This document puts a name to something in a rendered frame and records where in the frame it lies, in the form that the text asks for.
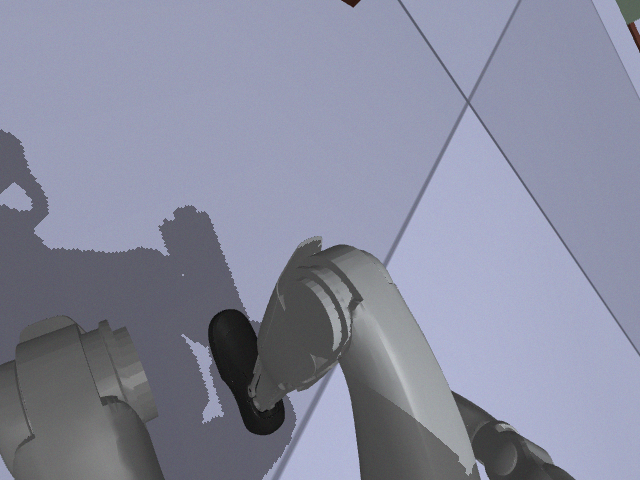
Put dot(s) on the right robot foot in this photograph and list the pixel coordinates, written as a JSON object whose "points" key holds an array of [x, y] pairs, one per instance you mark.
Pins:
{"points": [[233, 343]]}

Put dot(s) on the right robot arm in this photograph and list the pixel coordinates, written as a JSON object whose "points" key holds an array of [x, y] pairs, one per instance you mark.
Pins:
{"points": [[507, 455]]}

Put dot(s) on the right robot hand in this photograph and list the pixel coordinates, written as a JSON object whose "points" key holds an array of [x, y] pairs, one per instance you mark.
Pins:
{"points": [[473, 416]]}

